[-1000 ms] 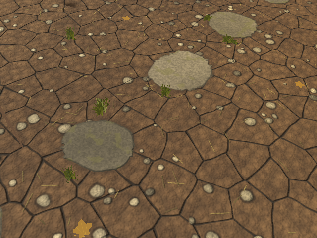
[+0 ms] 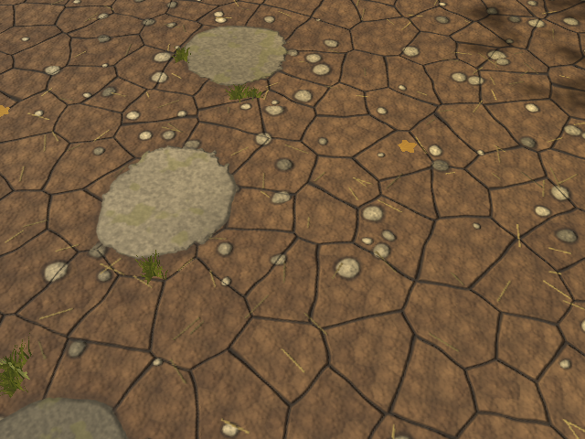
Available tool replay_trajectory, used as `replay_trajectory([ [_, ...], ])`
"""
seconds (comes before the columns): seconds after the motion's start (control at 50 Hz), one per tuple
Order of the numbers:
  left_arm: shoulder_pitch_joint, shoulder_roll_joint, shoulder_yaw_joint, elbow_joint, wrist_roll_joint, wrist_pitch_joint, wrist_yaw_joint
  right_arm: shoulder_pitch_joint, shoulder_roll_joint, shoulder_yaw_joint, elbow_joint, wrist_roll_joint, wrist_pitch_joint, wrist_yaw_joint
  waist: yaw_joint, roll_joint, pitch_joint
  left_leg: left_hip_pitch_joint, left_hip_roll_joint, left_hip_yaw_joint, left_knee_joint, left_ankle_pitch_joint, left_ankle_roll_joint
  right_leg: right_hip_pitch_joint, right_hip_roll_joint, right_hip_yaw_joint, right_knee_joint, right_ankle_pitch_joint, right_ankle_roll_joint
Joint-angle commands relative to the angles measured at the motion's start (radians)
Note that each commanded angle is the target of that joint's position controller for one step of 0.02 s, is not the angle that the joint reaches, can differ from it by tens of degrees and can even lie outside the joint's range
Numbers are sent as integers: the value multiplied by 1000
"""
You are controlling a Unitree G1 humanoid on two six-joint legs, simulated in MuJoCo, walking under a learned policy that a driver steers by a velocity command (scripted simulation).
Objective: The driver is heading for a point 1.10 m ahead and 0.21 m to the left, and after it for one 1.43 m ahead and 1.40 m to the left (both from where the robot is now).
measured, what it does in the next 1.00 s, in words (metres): walks ahead, turning left: left foot, then right foot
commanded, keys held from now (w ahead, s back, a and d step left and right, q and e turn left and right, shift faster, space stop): q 0.08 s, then w+q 0.50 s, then w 0.10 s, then w+e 0.32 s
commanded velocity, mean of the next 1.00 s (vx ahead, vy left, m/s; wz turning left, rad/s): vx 0.35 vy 0.00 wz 0.27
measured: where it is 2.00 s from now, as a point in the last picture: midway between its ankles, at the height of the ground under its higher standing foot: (222, 275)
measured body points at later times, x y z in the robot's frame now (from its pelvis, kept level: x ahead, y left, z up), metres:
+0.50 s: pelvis +0.11 +0.06 +0.01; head +0.12 +0.09 +0.46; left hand +0.17 +0.37 -0.10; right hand +0.28 -0.18 -0.08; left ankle +0.07 +0.13 -0.73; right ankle +0.13 -0.10 -0.65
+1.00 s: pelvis +0.38 +0.10 +0.01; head +0.41 +0.10 +0.46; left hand +0.39 +0.40 -0.10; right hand +0.59 -0.11 -0.10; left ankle +0.31 +0.23 -0.65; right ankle +0.45 +0.04 -0.73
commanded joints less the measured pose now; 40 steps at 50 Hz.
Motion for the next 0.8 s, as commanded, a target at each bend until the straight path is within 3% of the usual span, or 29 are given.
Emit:
replay_trajectory([
  [0.02,84,146,43,-45,18,-16,9,-35,-178,-51,-72,10,-11,-6,40,104,-125,-15,160,-258,-140,-155,77,152,-56,14,-106,133,-74],
  [0.04,85,185,61,-21,15,-16,9,-51,-159,-53,-94,10,-16,-4,15,-64,-85,-54,75,-135,-88,-210,39,87,-82,39,-113,37,-118],
  [0.06,74,154,57,-29,13,-20,10,-66,-157,-52,-96,5,-18,-3,29,-111,-69,-60,24,-72,3,-199,8,61,-116,79,-168,0,-148],
  [0.08,59,152,58,-36,15,-24,15,-69,-153,-57,-100,8,-18,-2,28,-156,-48,-91,-7,-28,83,-162,-2,55,-175,135,-208,50,-171],
  [0.12,46,168,65,-56,11,-40,26,-51,-151,-64,-100,9,-7,1,48,-200,-55,-169,3,34,289,-291,-12,95,-302,236,-262,23,-242],
  [0.14,79,175,66,-54,7,-54,29,-81,-155,-68,-119,11,-4,7,70,-182,-43,-246,45,14,402,-350,-11,126,-360,285,-289,11,-277],
  [0.16,88,176,66,-49,1,-66,29,-90,-150,-69,-129,18,0,12,70,-146,-20,-313,79,-10,454,-367,-8,159,-375,295,-307,-23,-286],
  [0.2,76,175,67,-45,-16,-78,23,-100,-126,-58,-134,28,1,24,76,-124,19,-354,109,1,399,-326,-7,210,-335,220,-330,-57,-250],
  [0.24,72,192,73,-42,-17,-78,11,-112,-115,-51,-141,26,-7,39,86,-122,17,-251,101,63,301,-288,-7,184,-288,112,-335,8,-221],
  [0.28,63,213,79,-41,-23,-78,-4,-76,-128,-55,-132,30,-12,48,68,-126,-4,-87,66,123,187,-228,0,122,-256,23,-315,47,-203],
  [0.32,44,213,78,-39,-34,-81,-14,54,-151,-73,-85,27,-11,45,-5,-101,-47,144,-3,185,53,-116,19,35,-226,-60,-189,115,-171],
  [0.34,59,180,66,-37,-26,-89,-17,161,-196,-98,-55,31,-9,36,-54,-47,-101,314,-24,165,24,-104,45,-36,-191,-124,-19,202,-136],
  [0.36,33,121,48,-65,0,-99,-18,292,-280,-126,-39,35,-7,22,-111,151,-140,491,141,-127,-72,-147,124,-234,-119,-219,334,109,-56],
  [0.38,-22,54,24,-155,7,-127,-15,325,-389,-134,-67,21,-27,25,-98,386,-196,606,380,-749,-280,-342,334,-566,56,-99,605,-271,-9],
  [0.4,-63,142,43,-148,-30,-152,-24,297,-293,-107,-74,15,-49,30,-114,205,-153,597,414,-745,-316,-409,350,-658,-9,18,710,-237,-30],
  [0.42,-70,163,48,-147,-43,-167,-35,255,-249,-91,-77,11,-61,27,-83,168,-81,531,384,-638,-300,-364,319,-677,-45,16,690,-139,-60],
  [0.44,-53,159,48,-126,-25,-175,-35,208,-228,-83,-87,12,-64,24,-51,78,-41,454,334,-527,-285,-270,280,-633,-78,10,636,-57,-66],
  [0.46,-46,159,52,-116,0,-178,-34,161,-217,-78,-96,12,-60,19,-26,60,-19,384,295,-443,-288,-160,253,-581,-96,7,551,9,-60],
  [0.52,-37,132,49,-103,12,-166,-44,130,-218,-74,-105,5,-56,-3,6,86,-30,281,222,-301,-317,58,234,-466,-70,-31,424,140,-19],
  [0.56,-99,104,36,-115,11,-160,-43,153,-228,-78,-89,13,-55,-16,-8,71,-15,239,192,-241,-315,109,220,-432,-45,-40,263,232,7],
  [0.62,-200,70,17,-133,-1,-164,-54,193,-235,-82,-58,20,-53,-26,-47,101,-5,187,168,-195,-310,90,190,-328,-7,-56,47,386,20],
  [0.68,-257,85,17,-146,-13,-172,-68,247,-228,-81,-19,27,-54,-25,-71,100,9,217,208,-230,-299,67,183,-283,-5,-39,-32,445,-1],
  [0.74,-247,113,25,-145,-17,-175,-75,254,-230,-85,6,21,-49,-24,-60,121,20,346,263,-233,-259,159,163,-309,-18,-40,-73,377,-55],
  [0.78,-194,137,37,-134,-18,-174,-74,247,-237,-88,12,17,-42,-22,-31,139,-15,410,257,-199,-167,433,144,-233,15,-89,-82,276,-101],
  [0.8,-97,162,53,-107,-16,-173,-68,241,-233,-85,12,13,-37,-22,21,133,-88,422,220,-156,-32,636,126,-100,50,-125,-100,266,-136],
])
Keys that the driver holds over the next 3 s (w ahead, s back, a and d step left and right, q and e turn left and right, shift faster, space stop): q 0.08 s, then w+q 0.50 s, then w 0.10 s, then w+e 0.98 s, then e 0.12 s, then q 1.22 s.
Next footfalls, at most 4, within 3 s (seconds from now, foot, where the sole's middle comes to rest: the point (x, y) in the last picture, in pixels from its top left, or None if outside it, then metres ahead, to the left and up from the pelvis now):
0.34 left None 0.11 0.14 -0.77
0.82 right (275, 433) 0.48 0.06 -0.77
1.30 left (159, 351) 0.68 0.34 -0.77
1.80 right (273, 258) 0.95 0.07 -0.77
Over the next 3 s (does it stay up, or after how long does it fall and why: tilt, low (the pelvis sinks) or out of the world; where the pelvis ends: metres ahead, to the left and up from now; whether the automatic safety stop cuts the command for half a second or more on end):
stays up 0.94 0.17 0.01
